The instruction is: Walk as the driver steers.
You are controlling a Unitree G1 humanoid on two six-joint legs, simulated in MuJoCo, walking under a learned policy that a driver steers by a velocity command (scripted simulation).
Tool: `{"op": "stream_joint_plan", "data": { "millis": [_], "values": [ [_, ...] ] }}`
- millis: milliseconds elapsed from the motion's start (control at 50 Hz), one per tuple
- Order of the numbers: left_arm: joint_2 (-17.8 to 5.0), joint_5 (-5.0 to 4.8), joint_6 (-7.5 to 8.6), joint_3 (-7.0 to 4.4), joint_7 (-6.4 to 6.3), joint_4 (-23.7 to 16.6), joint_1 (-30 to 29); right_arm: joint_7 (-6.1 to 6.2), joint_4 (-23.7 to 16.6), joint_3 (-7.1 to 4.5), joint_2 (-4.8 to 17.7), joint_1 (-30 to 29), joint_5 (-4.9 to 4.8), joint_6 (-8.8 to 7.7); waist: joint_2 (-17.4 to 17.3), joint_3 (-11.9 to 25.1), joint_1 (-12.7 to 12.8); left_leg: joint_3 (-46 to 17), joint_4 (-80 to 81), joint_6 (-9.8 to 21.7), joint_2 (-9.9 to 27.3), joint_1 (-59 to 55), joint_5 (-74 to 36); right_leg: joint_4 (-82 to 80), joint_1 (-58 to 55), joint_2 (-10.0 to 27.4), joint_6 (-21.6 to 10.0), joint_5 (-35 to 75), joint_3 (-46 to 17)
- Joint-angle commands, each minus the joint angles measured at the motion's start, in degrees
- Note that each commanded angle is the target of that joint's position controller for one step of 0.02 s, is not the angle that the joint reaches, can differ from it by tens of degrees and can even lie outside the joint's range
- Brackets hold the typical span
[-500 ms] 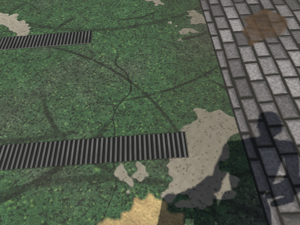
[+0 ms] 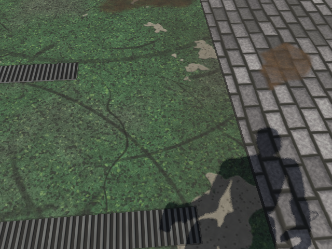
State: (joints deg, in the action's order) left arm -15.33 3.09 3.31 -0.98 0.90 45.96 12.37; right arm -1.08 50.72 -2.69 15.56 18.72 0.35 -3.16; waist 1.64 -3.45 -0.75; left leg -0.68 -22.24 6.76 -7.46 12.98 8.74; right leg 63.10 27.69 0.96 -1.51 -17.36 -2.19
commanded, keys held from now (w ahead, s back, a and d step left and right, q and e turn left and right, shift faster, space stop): w+q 0.76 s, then no key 0.24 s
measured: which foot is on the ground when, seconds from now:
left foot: down 0.00-0.32, up 0.34-0.82, down 0.84-1.00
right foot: up 0.00-0.30, down 0.32-0.86, up 0.88-1.00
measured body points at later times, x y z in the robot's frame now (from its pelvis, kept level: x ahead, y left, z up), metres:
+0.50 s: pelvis +0.27 -0.04 +0.00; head +0.30 -0.04 +0.45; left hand +0.32 +0.25 -0.10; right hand +0.42 -0.29 -0.13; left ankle +0.19 +0.07 -0.66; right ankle +0.32 -0.12 -0.74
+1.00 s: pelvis +0.46 +0.10 +0.00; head +0.50 +0.14 +0.44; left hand +0.37 +0.34 -0.15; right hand +0.72 -0.03 -0.12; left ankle +0.48 +0.17 -0.74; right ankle +0.48 -0.07 -0.65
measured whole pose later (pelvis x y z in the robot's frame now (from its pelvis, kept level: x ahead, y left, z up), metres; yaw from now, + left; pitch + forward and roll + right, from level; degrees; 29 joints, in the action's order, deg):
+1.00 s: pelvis +0.46 +0.10 +0.00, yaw +32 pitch +1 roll -1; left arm -13.9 1.0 1.2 -1.5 -0.6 47.8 15.8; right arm -0.1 44.1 -1.7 13.4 7.9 0.5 -1.6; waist 0.7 -5.7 2.2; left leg 3.1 -26.6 6.0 -4.1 18.6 8.7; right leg 66.6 24.6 4.3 0.9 -23.6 1.4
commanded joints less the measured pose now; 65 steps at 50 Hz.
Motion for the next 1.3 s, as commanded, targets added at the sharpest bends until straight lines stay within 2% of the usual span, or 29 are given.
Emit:
{"op": "stream_joint_plan", "data": {
  "millis": [20, 120, 220, 260, 300, 320, 340, 360, 380, 400, 420, 460, 540, 660, 740, 780, 820, 840, 860, 880, 900, 920, 940, 960, 1000, 1040, 1180, 1260, 1300],
  "values": [
    [-4.2, 0.07, -0.60, -0.55, 0.14, -3.3, 1.4, 0.35, -2.4, -1.91, 7.8, 1.5, -0.33, -1.13, -4.2, 1.7, 1.7, -17.6, 11.8, 9.5, 15.0, -1.0, -10.5, -5.5, 4.7, 2.6, 2.6, 2.7, 0.5],
    [-3.2, -0.60, -0.53, 0.33, 0.46, -7.6, -11.2, 0.59, -1.1, -2.48, 8.0, 7.0, -0.50, -0.56, -4.9, 0.8, -2.5, -16.7, 10.9, 6.0, 12.4, -3.5, -12.4, -20.6, 6.5, 1.9, 4.5, 15.1, 1.7],
    [-3.7, -1.42, 0.32, 0.62, 0.35, -10.4, -17.4, 1.26, -1.1, -2.93, 8.5, 10.1, 0.54, 0.11, -5.8, 1.7, -4.7, -19.9, 4.7, 4.8, 13.5, -9.7, -20.9, -28.0, 5.0, -0.7, 3.8, 14.0, 1.3],
    [-5.0, -1.60, 0.84, 0.20, 0.08, -9.9, -14.1, 1.68, -2.1, -3.28, 9.2, 7.5, 0.74, 0.26, -6.6, 2.4, -2.2, -21.7, 1.8, 3.2, 13.9, -8.5, -21.8, -32.5, -2.1, -1.7, 2.5, 10.6, 0.4],
    [-7.6, -1.52, 1.79, -1.00, -0.95, -6.8, -3.3, 1.27, -3.0, -3.45, 9.9, 4.5, 0.33, -0.18, -4.5, 7.0, 3.3, -20.5, -9.1, 0.9, 10.5, -4.5, -25.1, -38.6, -18.6, -2.4, 0.2, 9.5, 0.1],
    [-11.5, -0.43, 2.41, -2.16, -1.97, -5.8, 4.7, 0.71, -4.2, -2.82, 7.5, 4.3, -0.53, -0.78, 0.7, 13.7, 6.5, -16.6, -22.0, -0.7, 7.2, 1.0, -16.8, -40.4, -31.0, 7.0, -2.7, 2.2, -8.6],
    [-15.6, 0.70, 1.82, -3.22, -2.78, -6.1, 8.9, 0.81, -6.0, -1.55, 1.9, 7.5, -1.97, -0.96, 10.4, 19.4, 6.0, -8.3, -36.7, -2.5, 0.2, 16.2, 15.4, -43.8, -44.4, 22.0, -6.7, -5.0, -28.6],
    [-15.5, -0.23, 0.70, -3.84, -2.56, -5.4, 7.3, 1.17, -6.3, -1.96, 5.5, 10.6, -0.60, -0.22, 13.3, 19.6, 3.1, -5.4, -44.7, -2.2, 1.6, 23.6, 23.0, -46.5, -41.8, 25.6, -11.1, -10.0, -42.5],
    [-9.3, -0.63, 0.39, -2.74, -2.17, -6.4, 3.8, 1.24, -4.8, -2.34, 7.3, 7.9, 0.55, 0.63, 3.9, 11.7, 2.4, -5.9, -47.8, -2.2, 5.5, 25.3, 17.8, -47.1, -34.9, 22.6, -10.3, -12.3, -35.1],
    [-5.8, -0.99, 0.59, -1.88, -1.83, -6.4, 1.4, 0.55, -5.1, -2.23, 6.5, 4.2, 0.86, 0.79, 0.4, 6.4, 2.3, -5.2, -46.3, -2.8, 7.0, 24.4, 13.6, -48.6, -28.5, 19.0, -9.0, -6.5, -25.9],
    [-4.6, -0.79, 0.84, -1.55, -1.73, -6.2, 0.5, 0.02, -5.4, -2.20, 5.5, 2.8, 1.01, 1.12, 1.7, 4.3, 1.4, -4.6, -44.5, -3.3, 8.4, 23.0, 11.6, -50.0, -24.8, 16.4, -7.5, 0.0, -19.3],
    [-4.5, -1.24, 1.77, -1.60, -1.67, -4.5, 2.1, -1.01, -5.8, -2.11, 4.8, 1.9, 1.93, 2.35, 4.6, 3.1, 0.6, -3.5, -43.6, -4.1, 9.5, 21.6, 9.9, -51.2, -21.8, 13.5, -6.6, 10.5, -11.2],
    [-5.5, -2.07, 3.12, -2.34, -1.13, -2.7, 4.9, -2.25, -8.7, -1.68, 3.7, -4.0, 1.90, 3.28, 3.6, 3.1, 0.4, -2.9, -42.4, -5.0, 10.6, 26.3, 4.6, -53.3, -23.1, 14.3, -7.8, 19.9, -4.1],
    [-6.0, -1.93, 2.80, -2.81, -0.98, -0.3, 7.6, -3.59, -13.0, -0.18, 1.8, -15.5, 1.58, 2.87, 3.3, 0.1, 2.3, 1.4, -25.4, -5.1, 11.1, 25.1, -6.9, -54.3, -23.2, 12.1, -6.4, 23.5, 6.9],
    [-8.0, -1.88, 2.03, -3.41, -1.49, 1.6, 10.9, -3.97, -15.5, 0.18, 2.3, -20.9, 1.96, 2.81, 3.3, -1.2, 3.7, 5.6, -16.5, -2.5, 10.0, 21.8, -3.1, -52.0, -27.8, 14.1, -5.3, 28.1, 10.2],
    [-8.8, -1.78, 1.16, -3.49, -1.86, 2.6, 12.0, -3.48, -15.7, 0.04, 2.6, -20.3, 2.49, 2.68, 3.5, -0.6, 3.1, 7.6, -13.3, -0.5, 7.2, 17.5, 2.3, -45.5, -30.3, 14.3, -4.5, 44.4, 12.3],
    [-9.9, -2.24, 0.30, -3.48, -2.23, 3.4, 12.6, -2.42, -12.3, -0.74, 3.7, -9.3, 3.42, 1.49, 3.3, 5.7, -1.4, 7.8, -7.4, 1.8, 2.4, 4.0, 0.8, -28.5, -29.7, 12.9, -3.2, 57.3, 14.0],
    [-9.4, -2.73, 0.31, -3.15, -2.23, 2.8, 12.2, -1.52, -9.3, -1.72, 5.9, -0.5, 4.25, 0.76, 1.0, 11.2, -5.4, 4.2, -4.0, 3.5, 4.6, -9.9, -6.7, -15.3, -21.5, 10.9, -1.5, 45.9, 15.1],
    [-2.8, -3.05, 0.44, -1.56, -1.65, -0.3, 15.0, -0.50, -9.1, -2.88, 11.7, 2.2, 4.21, 0.43, -10.6, 19.2, -3.5, -16.0, -7.7, 7.8, 23.1, -29.0, -27.2, 3.3, -2.4, 5.6, 1.0, -1.5, 15.3],
    [-5.5, -3.57, -0.32, -2.10, -1.94, -1.5, 16.1, 0.19, -10.4, -4.06, 15.3, 4.6, 1.00, 1.02, -13.3, 29.2, -4.7, -34.5, -5.3, 16.6, 34.3, -34.9, -49.9, 17.9, 5.1, -1.6, 2.3, -19.0, 7.4],
    [-6.5, -3.15, -0.81, -2.46, -2.15, -0.9, 11.3, 1.05, -9.5, -3.36, 11.8, 3.1, -0.30, 1.48, -4.7, 24.4, -4.5, -22.8, -5.4, 14.5, 30.1, -30.0, -57.4, 17.3, 6.4, 2.0, 2.2, -12.0, 1.5],
    [-4.3, -3.72, -0.50, -1.56, -1.91, -1.3, 8.5, 1.38, -9.2, -2.16, 8.2, -1.1, -0.51, 1.26, -5.7, 15.9, -2.9, -16.4, -3.1, 12.8, 27.3, -21.7, -55.7, 13.5, 7.0, 3.2, 2.1, -9.3, 1.6],
    [-4.1, -3.06, -0.70, -1.52, -1.81, -0.5, 7.9, 1.49, -8.8, -1.20, 5.1, -4.3, -0.25, 1.27, -3.2, 10.2, -0.6, -12.8, -0.5, 9.2, 23.6, -15.0, -49.0, 8.3, 5.7, 4.8, 2.1, -7.5, 1.5],
    [-4.4, -1.88, -1.65, -1.74, -1.68, 0.0, 8.8, 1.70, -8.7, -0.65, 4.0, -6.1, -0.56, 1.23, -3.7, 7.5, 1.3, -10.3, 1.5, 7.5, 21.3, -9.4, -46.8, 5.1, 2.5, 5.1, 2.4, -6.1, 1.5],
    [-3.6, -1.28, -3.36, -1.87, -1.29, 1.7, 12.1, 1.41, -8.2, -0.21, 3.8, -7.2, -0.06, 0.71, -4.1, 8.2, 3.4, -6.4, 3.5, 6.4, 19.3, -3.8, -48.6, 1.9, -4.0, 3.5, 2.7, -3.5, 2.3],
    [-2.3, -1.74, -3.98, -1.83, -1.11, 2.4, 12.8, 1.14, -7.1, -0.32, 4.6, -7.2, 0.44, 0.06, -4.4, 9.2, 4.4, -4.1, 4.4, 6.3, 18.3, -2.3, -49.0, -1.4, -5.6, 2.7, 3.0, -1.1, 2.7],
    [-1.5, -1.73, -5.27, -1.56, -2.21, 2.6, 4.6, 1.50, -3.3, 0.57, 3.3, -4.5, 1.04, 0.67, -7.3, 6.3, 1.5, -4.8, 6.6, 5.1, 17.6, -0.7, -27.1, -18.6, -8.8, 2.1, 2.3, 2.7, 2.7],
    [-1.0, -1.99, -4.97, -1.21, -3.13, 4.0, 4.0, 2.11, -1.5, 0.96, 2.8, -4.1, 1.16, 1.52, -6.5, 4.0, 1.1, -8.4, 4.8, 5.4, 18.6, 0.2, -17.1, -29.4, -13.8, 1.0, 0.9, -0.2, 2.8],
    [-1.1, -1.59, -3.87, -0.87, -3.56, 5.4, 6.1, 2.52, -0.8, 1.30, 2.2, -4.4, 0.52, 1.70, -3.0, 3.5, 2.6, -9.0, 2.5, 1.8, 16.8, 3.3, -10.1, -42.3, -22.2, 3.2, -0.1, 11.3, 0.3]
  ]
}}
